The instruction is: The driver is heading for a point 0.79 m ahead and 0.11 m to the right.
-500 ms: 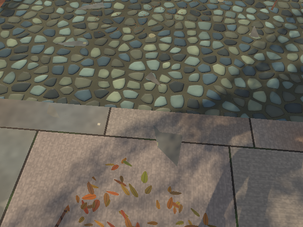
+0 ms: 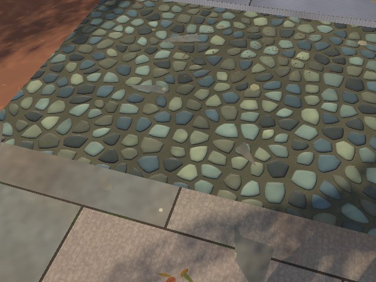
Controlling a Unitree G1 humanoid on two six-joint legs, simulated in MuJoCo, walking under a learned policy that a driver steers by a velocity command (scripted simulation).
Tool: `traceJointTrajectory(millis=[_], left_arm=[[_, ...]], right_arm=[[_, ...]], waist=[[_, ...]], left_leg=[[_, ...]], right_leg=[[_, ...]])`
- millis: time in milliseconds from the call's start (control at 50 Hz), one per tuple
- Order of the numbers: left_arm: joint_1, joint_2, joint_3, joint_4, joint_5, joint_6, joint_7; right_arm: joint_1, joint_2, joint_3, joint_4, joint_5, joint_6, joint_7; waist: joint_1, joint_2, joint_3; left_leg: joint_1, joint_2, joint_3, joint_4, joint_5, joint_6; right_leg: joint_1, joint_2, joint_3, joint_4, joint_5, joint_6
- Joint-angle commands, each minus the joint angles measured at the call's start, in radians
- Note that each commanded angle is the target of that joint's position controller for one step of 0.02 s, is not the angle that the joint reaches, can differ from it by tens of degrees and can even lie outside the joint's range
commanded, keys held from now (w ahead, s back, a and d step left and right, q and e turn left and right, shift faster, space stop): w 0.36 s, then w+e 0.42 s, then e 0.22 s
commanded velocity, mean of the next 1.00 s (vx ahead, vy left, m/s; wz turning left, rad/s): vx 0.46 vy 0.00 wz -0.22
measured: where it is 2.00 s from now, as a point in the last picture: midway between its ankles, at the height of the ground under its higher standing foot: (203, 251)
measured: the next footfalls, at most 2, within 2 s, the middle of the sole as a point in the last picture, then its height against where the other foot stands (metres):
left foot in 0.28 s outside the picture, level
right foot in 0.84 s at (225, 257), level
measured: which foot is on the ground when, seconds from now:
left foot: up 0.00-0.26, down 0.28-0.86, up 0.88-1.00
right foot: down 0.00-0.30, up 0.32-0.82, down 0.84-1.00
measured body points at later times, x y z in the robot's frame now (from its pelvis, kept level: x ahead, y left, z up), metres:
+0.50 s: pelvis +0.26 +0.06 +0.00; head +0.27 +0.07 +0.45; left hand +0.31 +0.32 -0.15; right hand +0.31 -0.21 -0.12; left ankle +0.26 +0.12 -0.75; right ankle +0.26 -0.09 -0.67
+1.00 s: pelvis +0.50 +0.00 -0.01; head +0.54 -0.02 +0.43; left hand +0.67 +0.23 -0.14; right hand +0.50 -0.27 -0.15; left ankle +0.47 +0.15 -0.64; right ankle +0.53 -0.05 -0.75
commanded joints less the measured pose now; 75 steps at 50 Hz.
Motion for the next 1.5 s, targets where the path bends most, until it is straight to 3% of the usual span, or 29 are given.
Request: traceJointTrajectory(millis=[20, 100, 200, 240, 280, 300, 320, 340, 360, 420, 500, 720, 780, 820, 840, 860, 880, 900, 940, 960, 1040, 1160, 1340, 1400, 1420, 1440, 1460, 1480, 1500], left_arm=[[0.035, 0.107, 0.022, -0.022, -0.008, -0.021, -0.001], [0.088, 0.112, 0.022, 0.013, -0.010, -0.015, -0.003], [0.146, 0.140, 0.028, 0.051, -0.004, -0.006, 0.002], [0.136, 0.150, 0.030, 0.061, -0.002, 0.001, 0.007], [0.133, 0.133, 0.023, 0.066, -0.007, 0.009, 0.010], [0.117, 0.092, 0.008, 0.025, -0.009, 0.007, 0.009], [0.222, 0.014, -0.004, 0.011, -0.029, 0.009, 0.007], [0.139, 0.130, 0.025, 0.024, 0.001, 0.020, 0.015], [0.077, 0.116, 0.027, 0.005, -0.001, 0.015, 0.006], [0.086, 0.063, 0.018, 0.031, 0.007, 0.039, -0.008], [0.013, 0.049, 0.024, 0.016, 0.011, 0.066, -0.025], [-0.325, 0.013, -0.005, -0.115, 0.014, 0.059, -0.045], [-0.267, 0.034, 0.005, -0.110, 0.017, 0.060, -0.039], [-0.078, 0.067, 0.025, -0.056, 0.028, 0.048, -0.029], [0.062, 0.104, 0.044, -0.017, 0.042, 0.036, -0.020], [0.109, 0.221, 0.077, -0.016, 0.043, 0.034, -0.004], [0.084, 0.291, 0.097, -0.037, 0.007, 0.046, -0.003], [0.054, 0.258, 0.093, -0.040, -0.022, 0.056, 0.004], [-0.062, 0.148, 0.065, -0.054, -0.024, 0.064, 0.013], [-0.088, 0.121, 0.057, -0.059, -0.031, 0.066, 0.018], [-0.074, 0.164, 0.063, -0.064, -0.013, 0.052, 0.011], [-0.011, 0.179, 0.068, -0.081, -0.012, 0.080, 0.024], [0.009, 0.180, 0.067, -0.103, 0.010, 0.107, 0.030], [-0.053, 0.179, 0.060, -0.111, -0.006, 0.114, 0.035], [-0.072, 0.164, 0.052, -0.119, -0.017, 0.112, 0.038], [-0.016, 0.094, 0.031, -0.132, -0.016, 0.105, 0.039], [0.041, 0.115, 0.040, -0.120, -0.019, 0.119, 0.048], [0.032, 0.164, 0.049, -0.099, 0.004, 0.129, 0.051], [0.003, 0.163, 0.052, -0.086, -0.001, 0.133, 0.046]], right_arm=[[-0.014, -0.037, 0.001, -0.060, -0.006, 0.001, 0.011], [-0.188, -0.001, 0.028, -0.110, 0.004, -0.007, 0.020], [-0.272, -0.027, 0.029, -0.136, 0.012, -0.013, 0.010], [-0.226, -0.041, 0.021, -0.124, 0.007, -0.019, 0.002], [0.020, -0.083, -0.003, -0.036, -0.011, -0.037, -0.015], [0.206, -0.162, -0.025, -0.008, -0.031, -0.044, -0.028], [0.228, -0.245, -0.048, 0.005, -0.018, -0.032, -0.031], [0.160, -0.172, -0.037, -0.003, 0.020, -0.023, -0.026], [0.069, -0.118, -0.021, -0.015, 0.025, -0.025, -0.022], [0.001, -0.037, 0.000, -0.004, 0.021, -0.049, -0.025], [0.067, -0.056, -0.006, 0.038, 0.027, -0.078, -0.030], [0.216, -0.059, -0.001, 0.123, 0.022, -0.067, -0.055], [0.198, -0.092, -0.008, 0.128, 0.017, -0.054, -0.066], [0.172, -0.115, -0.016, 0.120, 0.016, -0.037, -0.071], [0.147, -0.121, -0.018, 0.105, 0.028, -0.034, -0.069], [0.169, -0.047, -0.003, 0.055, 0.039, -0.042, -0.059], [0.190, -0.054, -0.009, 0.008, 0.052, -0.041, -0.055], [0.112, -0.070, -0.010, 0.002, 0.033, -0.040, -0.054], [0.064, -0.055, -0.007, -0.007, 0.031, -0.043, -0.055], [0.061, -0.060, -0.010, -0.014, 0.010, -0.026, -0.054], [0.091, -0.027, -0.007, -0.031, 0.005, 0.030, -0.049], [-0.063, -0.060, -0.011, -0.100, 0.013, 0.052, -0.054], [-0.119, -0.077, 0.001, -0.136, 0.036, 0.044, -0.066], [-0.039, -0.070, 0.004, -0.118, 0.037, 0.034, -0.070], [-0.004, -0.076, 0.003, -0.110, 0.025, 0.024, -0.075], [-0.007, -0.139, -0.002, -0.124, 0.011, 0.017, -0.083], [-0.035, -0.180, -0.004, -0.127, 0.024, 0.029, -0.075], [-0.002, -0.140, 0.002, -0.118, 0.032, 0.030, -0.067], [-0.026, -0.098, 0.016, -0.117, 0.033, 0.027, -0.063]], waist=[[-0.017, -0.134, 0.000], [0.022, -0.133, 0.025], [0.038, -0.133, 0.034], [0.007, -0.131, 0.018], [-0.094, -0.073, -0.114], [-0.164, 0.041, -0.245], [-0.108, 0.257, -0.321], [-0.101, 0.067, -0.203], [-0.064, 0.041, -0.089], [0.003, 0.040, -0.015], [0.012, 0.018, 0.013], [-0.060, 0.011, 0.080], [-0.017, 0.048, 0.026], [0.058, 0.053, -0.071], [0.133, 0.019, -0.146], [0.110, -0.152, -0.249], [0.071, -0.233, -0.376], [0.072, -0.064, -0.302], [0.009, -0.004, -0.076], [-0.016, -0.010, -0.042], [-0.052, -0.050, -0.104], [0.004, -0.114, -0.112], [0.036, -0.145, -0.076], [-0.017, -0.141, -0.060], [-0.038, -0.109, -0.066], [0.000, 0.091, -0.115], [0.021, 0.202, -0.118], [0.001, 0.116, -0.119], [0.009, 0.049, -0.084]], left_leg=[[-0.133, 0.062, 0.030, -0.079, 0.082, -0.024], [-0.084, 0.073, 0.102, -0.331, 0.217, -0.041], [-0.008, 0.046, 0.127, -0.477, 0.202, -0.006], [0.077, 0.017, 0.136, -0.529, 0.140, 0.023], [0.411, -0.003, 0.127, -0.618, 0.146, 0.071], [0.650, 0.233, -0.130, -0.645, 0.042, 0.129], [0.818, 0.451, -0.567, -0.775, -0.023, 0.250], [0.716, 0.397, -0.532, -0.801, -0.076, 0.226], [0.592, 0.351, -0.390, -0.819, -0.015, 0.203], [0.383, 0.248, -0.136, -0.905, 0.173, 0.123], [0.382, 0.234, -0.007, -0.960, 0.293, 0.112], [0.565, 0.238, 0.230, -0.898, 0.636, 0.063], [0.639, 0.257, 0.278, -0.731, 1.034, 0.050], [0.611, 0.250, 0.294, -0.418, 1.157, 0.043], [0.472, 0.222, 0.306, -0.162, 0.942, 0.014], [0.156, 0.110, 0.315, 0.191, 0.216, -0.031], [-0.095, -0.067, 0.146, 0.459, -0.310, -0.062], [-0.145, 0.027, 0.028, 0.435, -0.198, -0.057], [-0.126, 0.080, 0.039, 0.273, -0.102, -0.065], [-0.086, 0.090, 0.037, 0.207, -0.089, -0.078], [-0.011, 0.069, 0.057, 0.069, -0.032, -0.112], [-0.096, 0.067, 0.035, -0.073, 0.059, -0.123], [0.012, 0.009, 0.018, -0.308, -0.058, -0.072], [0.219, -0.007, 0.032, -0.595, 0.036, -0.039], [0.347, 0.037, -0.013, -0.737, 0.190, -0.021], [0.462, 0.263, -0.227, -0.780, 0.454, 0.032], [0.444, 0.410, -0.396, -0.736, 0.792, 0.193], [0.406, 0.422, -0.402, -0.734, 0.802, 0.255], [0.363, 0.359, -0.318, -0.739, 0.728, 0.232]], right_leg=[[0.075, -0.259, 0.223, -0.208, 0.222, -0.147], [0.062, -0.216, 0.132, -0.220, 0.286, -0.122], [0.149, -0.270, 0.134, -0.164, 0.377, -0.106], [0.183, -0.281, 0.126, -0.080, 0.512, -0.092], [0.109, -0.213, 0.056, 0.224, 0.598, -0.057], [-0.075, -0.159, 0.009, 0.521, 0.284, -0.033], [-0.389, 0.011, -0.015, 0.821, -0.351, -0.004], [-0.477, -0.048, 0.090, 0.879, -0.316, -0.018], [-0.483, -0.087, 0.098, 0.856, -0.221, -0.023], [-0.355, -0.134, 0.100, 0.753, -0.122, 0.000], [-0.422, -0.136, 0.100, 0.727, -0.011, 0.020], [-0.469, -0.096, -0.060, 0.308, 0.161, -0.014], [-0.351, -0.022, -0.115, 0.273, 0.024, -0.075], [-0.154, 0.046, -0.119, 0.214, -0.013, -0.123], [0.063, 0.020, -0.051, 0.113, 0.102, -0.163], [0.345, -0.255, 0.278, 0.152, 0.403, -0.250], [0.511, -0.453, 0.701, 0.095, 0.802, -0.426], [0.429, -0.414, 0.527, 0.085, 0.867, -0.392], [0.159, -0.306, 0.351, 0.010, 0.778, -0.286], [0.074, -0.257, 0.305, -0.014, 0.758, -0.255], [-0.004, -0.185, 0.236, -0.007, 0.859, -0.213], [0.049, -0.165, 0.318, 0.007, 0.659, -0.149], [0.119, -0.203, 0.445, 0.092, 0.675, -0.164], [0.057, -0.161, 0.463, 0.140, 0.566, -0.100], [-0.013, -0.123, 0.455, 0.179, 0.425, -0.052], [-0.089, -0.033, 0.336, 0.336, 0.085, 0.004], [-0.180, 0.128, 0.202, 0.436, -0.454, 0.029], [-0.178, 0.087, 0.192, 0.596, -0.488, 0.039], [-0.171, 0.071, 0.210, 0.643, -0.423, 0.048]])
